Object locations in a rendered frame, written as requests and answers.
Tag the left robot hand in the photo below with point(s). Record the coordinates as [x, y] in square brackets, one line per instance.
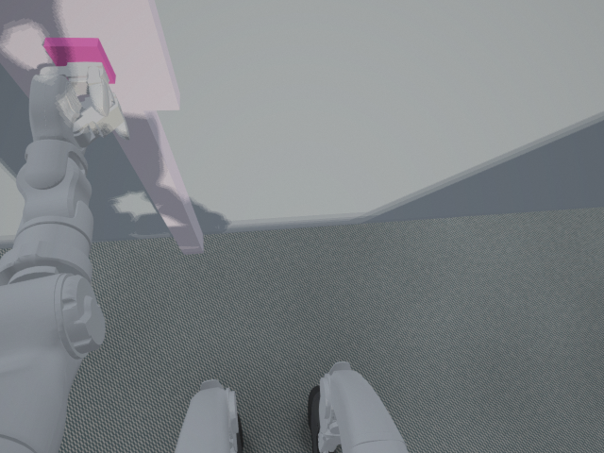
[55, 112]

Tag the right robot shin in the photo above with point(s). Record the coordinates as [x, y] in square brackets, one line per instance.
[329, 434]

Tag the left robot upper arm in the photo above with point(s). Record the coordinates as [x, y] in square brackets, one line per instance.
[47, 326]

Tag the left robot forearm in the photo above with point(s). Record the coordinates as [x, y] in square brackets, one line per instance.
[55, 233]

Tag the panel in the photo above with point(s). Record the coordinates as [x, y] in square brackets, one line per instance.
[132, 37]

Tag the button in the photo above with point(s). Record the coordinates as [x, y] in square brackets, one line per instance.
[63, 50]

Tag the left robot thigh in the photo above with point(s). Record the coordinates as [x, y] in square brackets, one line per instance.
[210, 421]

